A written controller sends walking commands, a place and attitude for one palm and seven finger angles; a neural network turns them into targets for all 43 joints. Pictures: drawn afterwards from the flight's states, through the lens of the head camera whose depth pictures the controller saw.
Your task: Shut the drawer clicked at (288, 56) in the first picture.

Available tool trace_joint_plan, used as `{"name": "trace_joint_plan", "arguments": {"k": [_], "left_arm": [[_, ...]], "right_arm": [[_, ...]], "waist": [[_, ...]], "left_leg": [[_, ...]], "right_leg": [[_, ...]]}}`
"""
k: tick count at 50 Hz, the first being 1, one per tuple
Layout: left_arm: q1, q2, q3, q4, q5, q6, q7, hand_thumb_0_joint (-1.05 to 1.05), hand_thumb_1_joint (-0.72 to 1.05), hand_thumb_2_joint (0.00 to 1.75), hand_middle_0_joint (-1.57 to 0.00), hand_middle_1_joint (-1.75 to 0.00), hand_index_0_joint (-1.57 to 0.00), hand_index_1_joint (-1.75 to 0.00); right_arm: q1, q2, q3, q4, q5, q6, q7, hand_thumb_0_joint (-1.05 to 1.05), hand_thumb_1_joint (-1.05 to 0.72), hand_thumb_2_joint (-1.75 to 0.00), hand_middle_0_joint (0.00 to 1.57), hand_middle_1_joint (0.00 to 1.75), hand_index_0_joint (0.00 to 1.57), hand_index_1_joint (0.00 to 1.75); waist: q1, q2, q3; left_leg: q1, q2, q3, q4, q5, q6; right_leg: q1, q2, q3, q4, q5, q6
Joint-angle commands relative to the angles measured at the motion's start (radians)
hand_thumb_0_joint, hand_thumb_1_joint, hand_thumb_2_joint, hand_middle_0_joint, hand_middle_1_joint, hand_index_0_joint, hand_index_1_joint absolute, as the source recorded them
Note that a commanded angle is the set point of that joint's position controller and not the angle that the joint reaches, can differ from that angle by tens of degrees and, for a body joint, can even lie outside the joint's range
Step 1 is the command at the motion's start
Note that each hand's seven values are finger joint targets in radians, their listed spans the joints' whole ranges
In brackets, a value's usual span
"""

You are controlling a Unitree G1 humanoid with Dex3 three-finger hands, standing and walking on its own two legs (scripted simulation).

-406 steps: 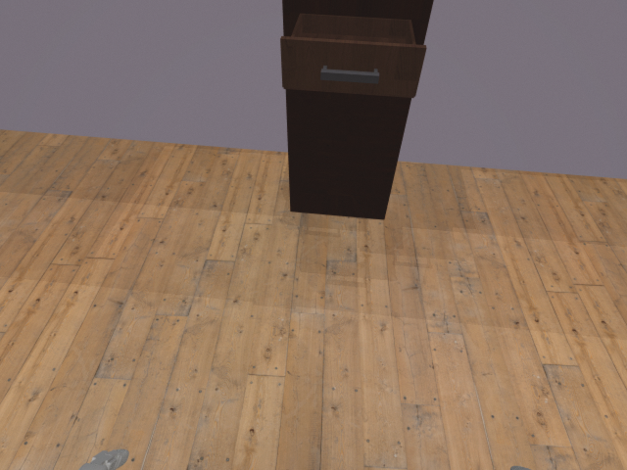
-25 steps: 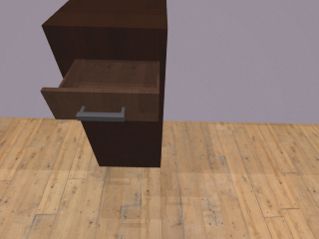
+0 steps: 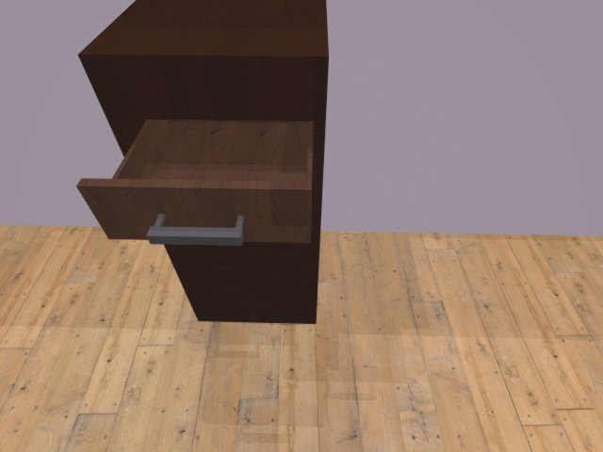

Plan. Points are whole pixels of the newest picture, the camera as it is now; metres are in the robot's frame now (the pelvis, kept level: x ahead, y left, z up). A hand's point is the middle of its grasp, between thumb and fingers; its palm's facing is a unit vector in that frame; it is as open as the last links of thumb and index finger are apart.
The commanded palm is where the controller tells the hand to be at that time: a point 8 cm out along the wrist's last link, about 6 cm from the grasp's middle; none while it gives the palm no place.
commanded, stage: shuffle to correct the standing spot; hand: left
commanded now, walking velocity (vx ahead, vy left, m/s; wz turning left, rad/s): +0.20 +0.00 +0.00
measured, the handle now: (198, 227) +0.46 +0.22 +0.01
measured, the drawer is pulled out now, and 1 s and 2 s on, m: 0.20 0.20 0.20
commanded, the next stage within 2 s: come to a stop and stand still in 0.12 s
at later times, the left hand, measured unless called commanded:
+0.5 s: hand (185, 432) +0.18 +0.20 -0.16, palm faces -0.02 -0.97 -0.24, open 7.3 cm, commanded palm none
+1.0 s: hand out of the picture +0.12 +0.22 -0.18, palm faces +0.04 -0.98 -0.18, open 7.3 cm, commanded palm none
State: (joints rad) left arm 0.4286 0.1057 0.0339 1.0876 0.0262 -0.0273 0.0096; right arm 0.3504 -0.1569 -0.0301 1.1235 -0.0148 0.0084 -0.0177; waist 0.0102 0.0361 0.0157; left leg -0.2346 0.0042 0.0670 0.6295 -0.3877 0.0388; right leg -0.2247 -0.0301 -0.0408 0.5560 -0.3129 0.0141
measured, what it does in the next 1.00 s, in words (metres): steps on the spot: right foot, then left foot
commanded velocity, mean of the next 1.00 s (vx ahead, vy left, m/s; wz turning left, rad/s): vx -0.02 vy -0.02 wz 0.00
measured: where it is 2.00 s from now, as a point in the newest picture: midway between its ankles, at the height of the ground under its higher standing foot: outside the picture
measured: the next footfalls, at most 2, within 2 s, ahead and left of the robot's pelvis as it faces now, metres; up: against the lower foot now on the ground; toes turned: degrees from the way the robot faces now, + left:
right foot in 0.54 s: +0.22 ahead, -0.10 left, +0.00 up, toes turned -6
left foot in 0.94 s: +0.09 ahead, +0.12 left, +0.00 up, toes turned +1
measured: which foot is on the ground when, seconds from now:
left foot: down 0.00-0.54, up 0.56-0.92, down 0.94-1.00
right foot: down 0.00-0.16, up 0.18-0.52, down 0.54-0.96, up 0.98-1.00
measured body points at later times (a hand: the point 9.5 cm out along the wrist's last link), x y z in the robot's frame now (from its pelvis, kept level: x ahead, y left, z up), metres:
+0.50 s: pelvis +0.11 +0.01 +0.01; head +0.16 +0.00 +0.45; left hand +0.18 +0.25 -0.14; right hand +0.07 -0.19 -0.16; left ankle +0.04 +0.10 -0.73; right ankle +0.18 -0.10 -0.71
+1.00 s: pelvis +0.05 +0.04 +0.00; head +0.05 +0.07 +0.45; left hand +0.12 +0.28 -0.16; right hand +0.09 -0.20 -0.14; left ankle +0.04 +0.14 -0.73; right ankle +0.17 -0.09 -0.71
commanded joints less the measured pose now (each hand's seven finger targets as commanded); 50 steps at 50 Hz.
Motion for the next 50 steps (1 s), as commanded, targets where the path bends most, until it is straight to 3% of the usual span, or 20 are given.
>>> {"name": "trace_joint_plan", "arguments": {"k": [1,6,8,9,12,14,17,21,25,26,27,28,31,34,42,45,46,47,48,50], "left_arm": [[0.144,0.153,0.043,-0.003,-0.001,-0.021,0.026,0.00,0.90,0.90,-0.20,-0.30,-0.20,-0.30],[-0.003,0.116,0.035,-0.042,-0.006,-0.005,0.015,0.00,0.90,0.90,-0.20,-0.30,-0.20,-0.30],[-0.041,0.052,0.022,-0.088,-0.005,-0.005,0.010,0.00,0.90,0.90,-0.20,-0.30,-0.20,-0.30],[-0.074,0.077,0.026,-0.109,0.005,-0.002,0.014,0.00,0.90,0.90,-0.20,-0.30,-0.20,-0.30],[-0.105,0.059,0.028,-0.084,0.003,-0.009,-0.002,0.00,0.90,0.90,-0.20,-0.30,-0.20,-0.30],[-0.073,0.028,0.014,-0.064,-0.003,-0.002,0.000,0.00,0.90,0.90,-0.20,-0.30,-0.20,-0.30],[-0.065,0.020,0.008,-0.062,-0.006,0.025,0.016,0.00,0.90,0.90,-0.20,-0.30,-0.20,-0.30],[-0.155,0.090,0.020,-0.118,0.001,0.048,0.020,0.00,0.90,0.90,-0.20,-0.30,-0.20,-0.30],[-0.086,0.145,0.036,-0.128,0.004,0.039,0.018,0.00,0.90,0.90,-0.20,-0.30,-0.20,-0.30],[-0.053,0.193,0.046,-0.120,0.008,0.028,0.024,0.00,0.90,0.90,-0.20,-0.30,-0.20,-0.30],[-0.015,0.258,0.060,-0.103,0.008,0.019,0.034,0.00,0.90,0.90,-0.20,-0.30,-0.20,-0.30],[-0.004,0.259,0.056,-0.097,-0.008,0.015,0.039,0.00,0.90,0.90,-0.20,-0.30,-0.20,-0.30],[-0.169,0.212,0.044,-0.149,-0.011,0.030,0.052,0.00,0.90,0.90,-0.20,-0.30,-0.20,-0.30],[-0.225,0.211,0.044,-0.177,-0.007,0.031,0.057,0.00,0.90,0.90,-0.20,-0.30,-0.20,-0.30],[-0.237,0.250,0.056,-0.208,0.015,0.049,0.040,0.00,0.90,0.90,-0.20,-0.30,-0.20,-0.30],[-0.265,0.245,0.054,-0.199,0.006,0.062,0.036,0.00,0.90,0.90,-0.20,-0.30,-0.20,-0.30],[-0.258,0.207,0.045,-0.193,-0.002,0.068,0.032,0.00,0.90,0.90,-0.20,-0.30,-0.20,-0.30],[-0.240,0.133,0.032,-0.200,-0.016,0.072,0.029,0.00,0.90,0.90,-0.20,-0.30,-0.20,-0.30],[-0.267,0.109,0.029,-0.211,-0.017,0.079,0.025,0.00,0.90,0.90,-0.20,-0.30,-0.20,-0.30],[-0.209,0.169,0.052,-0.177,0.006,0.086,0.006,0.00,0.90,0.90,-0.20,-0.30,-0.20,-0.30]], "right_arm": [[-0.095,-0.054,-0.015,-0.112,0.001,-0.043,0.008,0.00,-0.90,-0.90,0.20,0.30,0.20,0.30],[0.107,-0.046,-0.011,-0.030,0.007,-0.065,0.001,0.00,-0.90,-0.90,0.20,0.30,0.20,0.30],[0.231,-0.180,-0.045,-0.008,-0.012,-0.064,-0.015,0.00,-0.90,-0.90,0.20,0.30,0.20,0.30],[0.209,-0.185,-0.044,-0.023,-0.013,-0.057,-0.011,0.00,-0.90,-0.90,0.20,0.30,0.20,0.30],[0.096,-0.097,-0.011,-0.051,-0.012,-0.080,-0.016,0.00,-0.90,-0.90,0.20,0.30,0.20,0.30],[0.067,-0.084,-0.001,-0.055,-0.008,-0.089,-0.027,0.00,-0.90,-0.90,0.20,0.30,0.20,0.30],[0.032,-0.097,0.002,-0.054,-0.007,-0.076,-0.040,0.00,-0.90,-0.90,0.20,0.30,0.20,0.30],[0.043,-0.116,-0.030,-0.048,-0.007,-0.037,-0.053,0.00,-0.90,-0.90,0.20,0.30,0.20,0.30],[0.005,-0.146,-0.059,-0.060,-0.001,-0.015,-0.050,0.00,-0.90,-0.90,0.20,0.30,0.20,0.30],[0.027,-0.126,-0.061,-0.063,0.006,-0.009,-0.045,0.00,-0.90,-0.90,0.20,0.30,0.20,0.30],[0.068,-0.079,-0.061,-0.071,0.016,-0.007,-0.037,0.00,-0.90,-0.90,0.20,0.30,0.20,0.30],[0.046,-0.075,-0.063,-0.080,0.024,0.001,-0.040,0.00,-0.90,-0.90,0.20,0.30,0.20,0.30],[-0.034,-0.060,-0.062,-0.075,0.013,0.041,-0.030,0.00,-0.90,-0.90,0.20,0.30,0.20,0.30],[-0.033,-0.068,-0.060,-0.075,0.005,0.060,-0.014,0.00,-0.90,-0.90,0.20,0.30,0.20,0.30],[-0.051,-0.075,-0.044,-0.117,-0.004,0.043,0.012,0.00,-0.90,-0.90,0.20,0.30,0.20,0.30],[0.107,-0.062,-0.033,-0.071,-0.001,0.024,0.010,0.00,-0.90,-0.90,0.20,0.30,0.20,0.30],[0.141,-0.077,-0.030,-0.056,-0.006,0.017,0.006,0.00,-0.90,-0.90,0.20,0.30,0.20,0.30],[0.125,-0.139,-0.036,-0.069,-0.022,0.007,0.001,0.00,-0.90,-0.90,0.20,0.30,0.20,0.30],[0.000,-0.201,-0.038,-0.122,-0.029,0.015,-0.006,0.00,-0.90,-0.90,0.20,0.30,0.20,0.30],[-0.152,-0.173,-0.022,-0.155,-0.023,0.005,-0.010,0.00,-0.90,-0.90,0.20,0.30,0.20,0.30]], "waist": [[0.036,-0.247,0.123],[-0.072,-0.041,0.039],[-0.111,0.258,0.044],[-0.106,0.171,0.080],[-0.050,0.013,0.165],[-0.018,-0.019,0.103],[-0.001,0.063,0.026],[-0.027,0.147,0.051],[0.033,0.058,-0.023],[0.039,-0.079,-0.091],[0.036,-0.287,-0.209],[0.046,-0.280,-0.242],[0.006,-0.189,-0.072],[-0.019,-0.130,-0.066],[0.005,-0.227,-0.039],[-0.069,-0.206,-0.057],[-0.081,-0.106,-0.031],[-0.078,0.181,0.026],[-0.058,0.325,0.173],[0.022,0.207,0.216]], "left_leg": [[-0.347,0.033,-0.016,0.201,-0.104,0.003],[0.174,0.027,0.006,-0.205,0.131,-0.005],[0.290,0.365,-0.434,-0.416,0.094,0.132],[0.225,0.408,-0.451,-0.421,0.068,0.176],[0.093,0.345,-0.311,-0.434,0.363,0.176],[0.124,0.292,-0.158,-0.366,0.817,0.142],[0.157,0.233,-0.035,-0.282,1.116,0.078],[0.232,0.246,-0.050,-0.222,1.184,0.068],[0.220,0.230,-0.054,-0.035,1.027,0.036],[0.131,0.147,-0.008,0.125,0.745,-0.006],[-0.080,-0.013,0.047,0.367,0.000,-0.057],[-0.130,-0.058,-0.059,0.536,-0.282,-0.053],[-0.179,-0.013,-0.118,0.701,-0.177,-0.065],[-0.169,-0.001,-0.109,0.636,-0.082,-0.086],[-0.044,0.000,-0.022,0.200,-0.089,-0.068],[0.218,-0.026,0.037,-0.173,0.011,-0.044],[0.240,-0.001,-0.015,-0.288,-0.007,-0.034],[0.125,0.183,-0.300,-0.462,-0.252,0.021],[-0.169,0.354,-0.479,-0.614,-0.441,0.081],[-0.317,0.312,-0.402,-0.647,-0.358,0.084]], "right_leg": [[0.150,-0.297,0.402,-0.311,0.048,-0.234],[-0.130,-0.100,0.074,-0.039,0.048,-0.102],[-0.404,0.028,-0.047,0.365,-0.255,-0.033],[-0.415,-0.009,0.015,0.466,-0.264,-0.051],[-0.414,-0.081,0.041,0.545,-0.085,-0.033],[-0.337,-0.073,0.026,0.459,-0.031,-0.008],[-0.202,-0.029,-0.016,0.265,0.071,0.000],[-0.228,0.010,-0.051,0.157,0.060,-0.020],[-0.051,-0.013,-0.025,-0.071,0.266,-0.038],[0.092,-0.110,0.034,-0.108,0.721,-0.063],[0.324,-0.338,0.259,-0.032,1.346,-0.191],[0.325,-0.432,0.290,-0.049,1.462,-0.281],[0.086,-0.344,0.194,-0.119,1.068,-0.251],[0.019,-0.292,0.129,-0.166,0.808,-0.213],[-0.069,-0.229,0.219,-0.336,-0.079,-0.175],[-0.202,-0.171,0.181,-0.313,-0.273,-0.093],[-0.246,-0.113,0.128,-0.211,-0.304,-0.047],[-0.321,0.002,0.046,0.043,-0.253,-0.004],[-0.325,0.046,0.024,0.238,-0.170,0.010],[-0.246,0.016,0.129,0.435,-0.016,0.000]]}}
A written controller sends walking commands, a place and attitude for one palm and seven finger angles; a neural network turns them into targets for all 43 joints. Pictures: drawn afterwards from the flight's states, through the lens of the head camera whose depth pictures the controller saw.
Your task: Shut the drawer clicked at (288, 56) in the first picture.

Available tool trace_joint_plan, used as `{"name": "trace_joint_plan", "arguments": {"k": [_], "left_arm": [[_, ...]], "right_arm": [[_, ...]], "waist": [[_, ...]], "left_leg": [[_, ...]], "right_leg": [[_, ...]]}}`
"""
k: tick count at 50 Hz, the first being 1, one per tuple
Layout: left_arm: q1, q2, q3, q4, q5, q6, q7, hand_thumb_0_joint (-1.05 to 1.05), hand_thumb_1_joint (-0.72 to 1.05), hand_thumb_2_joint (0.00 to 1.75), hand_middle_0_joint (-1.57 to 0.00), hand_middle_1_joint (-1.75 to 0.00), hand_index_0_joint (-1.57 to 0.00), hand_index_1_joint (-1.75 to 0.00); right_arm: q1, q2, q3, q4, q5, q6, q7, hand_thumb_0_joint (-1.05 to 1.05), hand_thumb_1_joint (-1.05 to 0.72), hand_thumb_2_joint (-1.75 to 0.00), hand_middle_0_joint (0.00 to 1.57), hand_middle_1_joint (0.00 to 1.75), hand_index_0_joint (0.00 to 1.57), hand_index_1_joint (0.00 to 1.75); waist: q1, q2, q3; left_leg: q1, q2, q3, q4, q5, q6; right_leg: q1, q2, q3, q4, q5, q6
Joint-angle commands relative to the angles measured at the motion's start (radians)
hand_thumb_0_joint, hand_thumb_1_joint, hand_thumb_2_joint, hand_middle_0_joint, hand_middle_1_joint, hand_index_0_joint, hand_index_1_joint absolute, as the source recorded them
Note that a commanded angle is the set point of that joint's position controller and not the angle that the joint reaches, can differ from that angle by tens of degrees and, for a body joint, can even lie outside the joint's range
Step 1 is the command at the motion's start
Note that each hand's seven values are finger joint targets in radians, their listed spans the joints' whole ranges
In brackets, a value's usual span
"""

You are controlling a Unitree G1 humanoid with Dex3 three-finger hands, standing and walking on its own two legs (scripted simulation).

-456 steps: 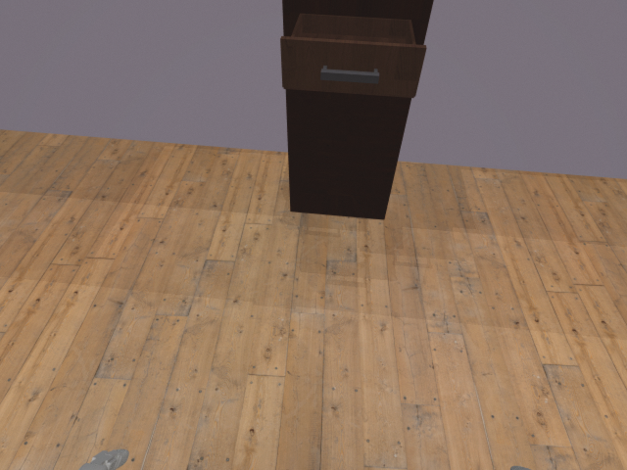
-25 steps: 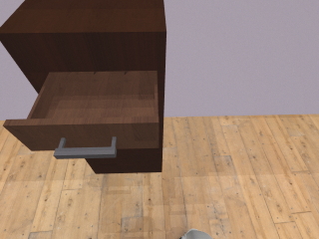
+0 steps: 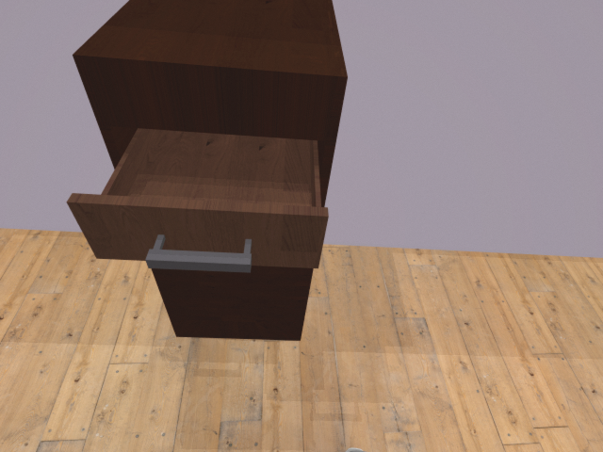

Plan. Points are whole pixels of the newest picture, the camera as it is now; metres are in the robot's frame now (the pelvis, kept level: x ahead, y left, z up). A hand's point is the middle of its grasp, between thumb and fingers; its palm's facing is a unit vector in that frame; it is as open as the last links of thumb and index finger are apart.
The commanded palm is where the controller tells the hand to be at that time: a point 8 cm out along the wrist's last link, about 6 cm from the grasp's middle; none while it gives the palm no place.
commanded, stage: come to a stop and stand still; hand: left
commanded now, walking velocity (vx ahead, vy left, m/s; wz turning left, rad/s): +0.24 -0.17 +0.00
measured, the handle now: (202, 251) +0.40 +0.18 +0.01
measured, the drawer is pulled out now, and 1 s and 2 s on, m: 0.20 0.20 0.20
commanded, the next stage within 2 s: look again from close up in 0.80 s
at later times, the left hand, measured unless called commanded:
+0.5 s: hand out of the picture +0.04 +0.15 -0.17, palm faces -0.03 -0.98 -0.22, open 7.2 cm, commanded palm none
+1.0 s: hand out of the picture -0.05 +0.11 -0.17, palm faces +0.01 -0.99 -0.14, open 7.3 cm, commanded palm none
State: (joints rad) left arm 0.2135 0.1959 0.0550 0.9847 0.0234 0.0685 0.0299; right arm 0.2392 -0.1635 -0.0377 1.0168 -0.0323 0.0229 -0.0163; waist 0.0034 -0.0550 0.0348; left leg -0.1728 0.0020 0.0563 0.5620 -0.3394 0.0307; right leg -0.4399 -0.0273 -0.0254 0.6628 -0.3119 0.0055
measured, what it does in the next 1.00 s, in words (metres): steps on the spot: right foot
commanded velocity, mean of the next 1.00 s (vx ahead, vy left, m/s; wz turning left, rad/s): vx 0.03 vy -0.03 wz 0.00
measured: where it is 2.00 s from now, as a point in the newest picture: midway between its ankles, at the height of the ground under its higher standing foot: outside the picture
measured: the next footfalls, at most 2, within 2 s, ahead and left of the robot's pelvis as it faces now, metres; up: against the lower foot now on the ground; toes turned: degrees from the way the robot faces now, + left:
right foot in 0.46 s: +0.02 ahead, -0.15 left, +0.00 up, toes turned -5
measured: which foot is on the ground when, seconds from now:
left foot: down 0.00-1.00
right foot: up 0.00-0.44, down 0.46-1.00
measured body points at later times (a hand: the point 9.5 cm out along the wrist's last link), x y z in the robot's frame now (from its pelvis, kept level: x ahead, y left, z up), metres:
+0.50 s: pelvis -0.01 -0.03 +0.01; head +0.00 -0.04 +0.46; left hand +0.04 +0.20 -0.15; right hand -0.12 -0.23 -0.15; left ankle -0.02 +0.10 -0.73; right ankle -0.02 -0.15 -0.73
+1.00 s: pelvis -0.01 -0.03 +0.01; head +0.01 -0.03 +0.46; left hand -0.05 +0.16 -0.15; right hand +0.01 -0.26 -0.15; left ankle +0.00 +0.08 -0.73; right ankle -0.02 -0.15 -0.73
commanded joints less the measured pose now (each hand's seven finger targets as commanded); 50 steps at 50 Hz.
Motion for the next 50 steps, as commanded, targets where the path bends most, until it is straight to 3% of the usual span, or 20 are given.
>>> {"name": "trace_joint_plan", "arguments": {"k": [1,4,7,12,18,21,22,23,24,25,26,28,31,34,37,44,45,46,48,50], "left_arm": [[0.061,0.071,0.036,-0.049,0.010,-0.017,-0.026,0.00,0.90,0.90,-0.20,-0.30,-0.20,-0.30],[0.116,0.052,0.028,-0.007,0.007,-0.041,-0.038,0.00,0.90,0.90,-0.20,-0.30,-0.20,-0.30],[0.079,0.051,0.024,-0.021,0.012,-0.048,-0.037,0.00,0.90,0.90,-0.20,-0.30,-0.20,-0.30],[0.029,0.025,0.006,-0.021,0.007,-0.044,-0.037,0.00,0.90,0.90,-0.20,-0.30,-0.20,-0.30],[0.065,-0.024,-0.017,0.025,-0.009,-0.052,-0.025,0.00,0.90,0.90,-0.20,-0.30,-0.20,-0.30],[0.155,-0.016,-0.016,0.076,-0.007,-0.064,-0.011,0.00,0.90,0.90,-0.20,-0.30,-0.20,-0.30],[0.181,0.012,-0.016,0.094,-0.008,-0.074,-0.002,0.00,0.90,0.90,-0.20,-0.30,-0.20,-0.30],[0.191,0.050,-0.016,0.112,-0.010,-0.082,0.007,0.00,0.90,0.90,-0.20,-0.30,-0.20,-0.30],[0.173,0.080,-0.014,0.102,-0.014,-0.079,0.009,0.00,0.90,0.90,-0.20,-0.30,-0.20,-0.30],[0.140,0.081,-0.018,0.093,-0.011,-0.073,0.008,0.00,0.90,0.90,-0.20,-0.30,-0.20,-0.30],[0.127,0.075,-0.013,0.093,-0.011,-0.081,0.008,0.00,0.90,0.90,-0.20,-0.30,-0.20,-0.30],[0.111,0.023,-0.031,0.098,-0.015,-0.087,0.011,0.00,0.90,0.90,-0.20,-0.30,-0.20,-0.30],[0.104,0.020,-0.034,0.098,-0.018,-0.092,0.013,0.00,0.90,0.90,-0.20,-0.30,-0.20,-0.30],[0.109,0.010,-0.037,0.100,-0.026,-0.089,0.011,0.00,0.90,0.90,-0.20,-0.30,-0.20,-0.30],[0.124,0.017,-0.038,0.114,-0.021,-0.077,0.011,0.00,0.90,0.90,-0.20,-0.30,-0.20,-0.30],[0.174,0.009,-0.050,0.140,-0.014,-0.086,0.010,0.00,0.90,0.90,-0.20,-0.30,-0.20,-0.30],[0.234,0.058,-0.045,0.165,0.005,-0.118,0.053,0.00,0.90,0.90,-0.20,-0.30,-0.20,-0.30],[0.200,0.099,-0.037,0.117,-0.003,-0.130,0.043,0.00,0.90,0.90,-0.20,-0.30,-0.20,-0.30],[0.153,0.069,-0.046,0.101,-0.004,-0.128,0.029,0.00,0.90,0.90,-0.20,-0.30,-0.20,-0.30],[0.165,0.050,-0.047,0.089,-0.009,-0.121,0.023,0.00,0.90,0.90,-0.20,-0.30,-0.20,-0.30]], "right_arm": [[-0.045,-0.156,-0.012,-0.052,-0.002,-0.022,-0.017,0.00,-0.90,-0.90,0.20,0.30,0.20,0.30],[0.054,-0.141,-0.013,-0.022,0.010,-0.052,-0.028,0.00,-0.90,-0.90,0.20,0.30,0.20,0.30],[0.204,-0.126,-0.018,0.033,0.006,-0.061,-0.040,0.00,-0.90,-0.90,0.20,0.30,0.20,0.30],[0.288,-0.109,-0.012,0.087,0.000,-0.068,-0.050,0.00,-0.90,-0.90,0.20,0.30,0.20,0.30],[0.229,-0.113,-0.012,0.112,-0.001,-0.051,-0.041,0.00,-0.90,-0.90,0.20,0.30,0.20,0.30],[0.214,-0.085,-0.011,0.130,0.012,-0.043,-0.036,0.00,-0.90,-0.90,0.20,0.30,0.20,0.30],[0.222,-0.044,-0.004,0.133,0.018,-0.043,-0.031,0.00,-0.90,-0.90,0.20,0.30,0.20,0.30],[0.218,0.007,0.010,0.128,0.022,-0.039,-0.028,0.00,-0.90,-0.90,0.20,0.30,0.20,0.30],[0.219,0.017,0.015,0.123,0.017,-0.027,-0.023,0.00,-0.90,-0.90,0.20,0.30,0.20,0.30],[0.215,0.022,0.013,0.127,0.014,-0.023,-0.019,0.00,-0.90,-0.90,0.20,0.30,0.20,0.30],[0.203,0.024,0.012,0.133,0.008,-0.009,-0.021,0.00,-0.90,-0.90,0.20,0.30,0.20,0.30],[0.199,0.007,0.012,0.143,0.011,-0.005,-0.024,0.00,-0.90,-0.90,0.20,0.30,0.20,0.30],[0.205,0.016,0.015,0.160,0.019,-0.010,-0.028,0.00,-0.90,-0.90,0.20,0.30,0.20,0.30],[0.196,-0.015,0.015,0.170,0.020,-0.026,-0.031,0.00,-0.90,-0.90,0.20,0.30,0.20,0.30],[0.121,-0.023,0.019,0.159,0.022,-0.026,-0.029,0.00,-0.90,-0.90,0.20,0.30,0.20,0.30],[0.086,-0.046,0.019,0.141,0.027,-0.030,-0.029,0.00,-0.90,-0.90,0.20,0.30,0.20,0.30],[-0.013,-0.086,0.022,0.052,0.029,-0.057,-0.015,0.00,-0.90,-0.90,0.20,0.30,0.20,0.30],[0.052,-0.029,0.026,0.022,0.027,-0.046,-0.008,0.00,-0.90,-0.90,0.20,0.30,0.20,0.30],[0.100,-0.039,0.023,0.040,0.024,-0.050,-0.005,0.00,-0.90,-0.90,0.20,0.30,0.20,0.30],[0.108,-0.069,0.028,0.027,0.022,-0.056,-0.006,0.00,-0.90,-0.90,0.20,0.30,0.20,0.30]], "waist": [[0.043,0.205,0.178],[0.016,0.105,0.087],[-0.043,0.130,0.025],[-0.066,0.175,0.017],[-0.038,0.246,-0.025],[0.007,0.152,-0.046],[0.011,0.068,-0.058],[0.008,-0.051,-0.025],[-0.003,-0.103,0.008],[-0.013,-0.056,0.054],[-0.005,-0.206,0.081],[-0.018,-0.182,0.125],[-0.029,-0.063,0.068],[-0.021,0.038,0.023],[-0.002,0.160,0.083],[-0.004,0.055,0.046],[0.030,0.034,0.059],[-0.030,0.015,-0.029],[-0.046,0.087,-0.062],[-0.031,0.097,-0.086]], "left_leg": [[-0.337,0.282,-0.331,-0.533,-0.330,0.087],[-0.043,0.229,-0.216,-0.434,-0.096,0.077],[0.147,0.270,-0.256,-0.387,0.009,0.097],[0.177,0.305,-0.261,-0.356,0.289,0.141],[0.037,0.252,-0.199,-0.301,0.315,0.124],[-0.083,0.186,-0.154,-0.207,0.165,0.051],[-0.163,0.138,-0.101,-0.144,0.083,0.011],[-0.235,0.068,-0.023,-0.078,-0.035,-0.028],[-0.216,0.049,0.005,-0.031,-0.100,-0.037],[-0.170,0.051,-0.012,0.015,-0.093,-0.032],[-0.179,0.061,-0.011,0.058,-0.084,-0.034],[-0.158,0.079,-0.029,0.080,-0.044,-0.037],[-0.077,0.078,-0.016,-0.020,0.047,-0.048],[0.030,0.118,-0.049,-0.153,0.316,-0.039],[-0.014,0.127,-0.064,-0.204,0.282,-0.029],[0.050,0.123,-0.060,-0.231,0.266,-0.021],[-0.061,0.109,-0.021,0.038,0.325,-0.047],[-0.079,0.066,-0.044,0.001,0.020,-0.032],[-0.020,0.076,-0.052,-0.094,0.122,-0.031],[-0.005,0.101,-0.072,-0.095,0.226,-0.011]], "right_leg": [[-0.043,0.034,0.090,0.431,0.015,0.013],[-0.196,0.027,0.069,0.502,0.090,0.021],[-0.275,0.004,0.074,0.463,0.060,0.024],[-0.206,-0.037,0.039,0.283,-0.024,0.027],[0.093,-0.005,-0.034,-0.036,-0.082,0.008],[0.321,-0.007,-0.032,-0.292,0.128,0.009],[0.424,-0.084,0.050,-0.327,0.169,-0.008],[0.432,-0.202,0.171,-0.360,0.174,-0.052],[0.346,-0.273,0.210,-0.421,0.124,-0.095],[0.247,-0.269,0.184,-0.431,0.062,-0.110],[0.211,-0.226,0.197,-0.458,0.096,-0.104],[0.198,-0.200,0.142,-0.432,0.282,-0.108],[0.250,-0.172,0.086,-0.350,0.477,-0.108],[0.241,-0.098,0.052,-0.314,0.371,-0.057],[0.245,-0.078,0.050,-0.336,0.227,-0.031],[0.256,-0.080,0.054,-0.367,0.231,-0.021],[0.249,-0.153,0.122,-0.321,0.751,0.008],[0.307,-0.191,0.138,-0.305,0.636,-0.044],[0.258,-0.133,0.086,-0.275,0.310,-0.073],[0.265,-0.085,0.053,-0.247,0.212,-0.058]]}}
